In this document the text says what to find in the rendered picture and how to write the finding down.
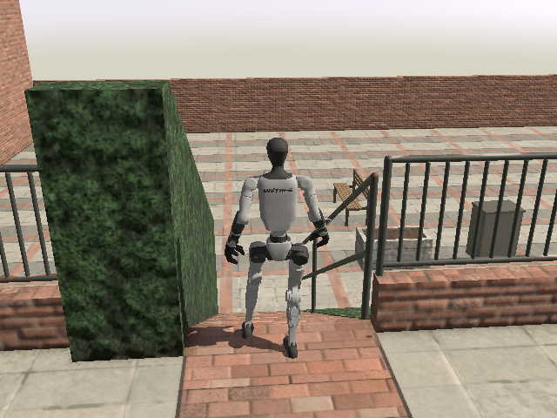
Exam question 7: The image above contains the left robot forearm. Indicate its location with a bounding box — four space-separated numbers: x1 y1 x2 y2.
226 211 245 247

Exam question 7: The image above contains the robot left thigh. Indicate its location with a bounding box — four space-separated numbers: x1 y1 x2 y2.
249 241 267 286

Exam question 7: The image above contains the left robot upper arm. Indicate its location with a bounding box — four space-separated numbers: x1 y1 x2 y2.
236 175 260 225

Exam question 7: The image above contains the right robot upper arm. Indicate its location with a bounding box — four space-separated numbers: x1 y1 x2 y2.
296 175 322 222

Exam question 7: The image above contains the right robot forearm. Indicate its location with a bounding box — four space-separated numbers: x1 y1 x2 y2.
313 209 327 236

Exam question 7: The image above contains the robot head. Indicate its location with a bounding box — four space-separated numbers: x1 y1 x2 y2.
263 138 292 179

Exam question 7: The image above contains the right robot hand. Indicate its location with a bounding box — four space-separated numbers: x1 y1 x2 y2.
309 233 330 247

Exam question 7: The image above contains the left robot hand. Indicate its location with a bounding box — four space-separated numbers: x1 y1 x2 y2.
225 243 245 265

